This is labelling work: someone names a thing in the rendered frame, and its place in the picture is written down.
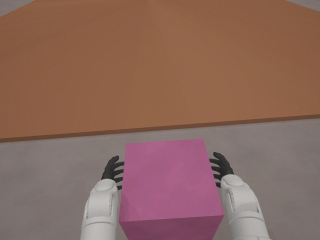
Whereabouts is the robot left hand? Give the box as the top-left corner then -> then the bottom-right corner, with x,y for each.
101,155 -> 125,190

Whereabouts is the robot right hand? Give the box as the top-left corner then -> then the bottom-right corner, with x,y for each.
209,152 -> 234,188

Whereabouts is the robot right forearm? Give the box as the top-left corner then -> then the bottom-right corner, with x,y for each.
220,174 -> 271,240

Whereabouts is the robot left forearm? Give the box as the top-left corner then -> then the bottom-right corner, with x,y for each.
80,179 -> 119,240

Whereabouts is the carton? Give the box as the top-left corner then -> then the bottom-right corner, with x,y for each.
118,138 -> 224,240

